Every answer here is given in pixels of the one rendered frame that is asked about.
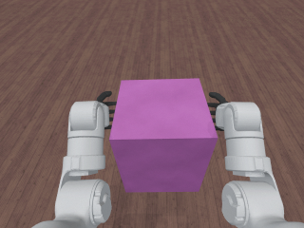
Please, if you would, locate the carton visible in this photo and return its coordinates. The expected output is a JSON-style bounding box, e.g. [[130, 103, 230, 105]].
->
[[109, 78, 219, 193]]

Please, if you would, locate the robot right hand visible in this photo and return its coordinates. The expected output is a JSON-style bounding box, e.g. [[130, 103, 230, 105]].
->
[[207, 92, 228, 131]]

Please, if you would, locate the right robot forearm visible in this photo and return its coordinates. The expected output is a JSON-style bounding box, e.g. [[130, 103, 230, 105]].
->
[[216, 102, 284, 217]]

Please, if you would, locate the robot right upper arm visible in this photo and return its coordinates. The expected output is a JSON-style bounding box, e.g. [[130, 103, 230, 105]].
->
[[221, 180, 304, 228]]

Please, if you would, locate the robot left upper arm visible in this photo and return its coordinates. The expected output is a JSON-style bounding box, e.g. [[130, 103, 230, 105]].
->
[[31, 179, 112, 228]]

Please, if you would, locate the robot left hand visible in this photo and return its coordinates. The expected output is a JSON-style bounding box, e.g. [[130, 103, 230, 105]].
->
[[96, 91, 117, 129]]

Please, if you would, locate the left robot forearm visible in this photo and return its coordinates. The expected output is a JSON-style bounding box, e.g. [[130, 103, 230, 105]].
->
[[54, 101, 110, 216]]

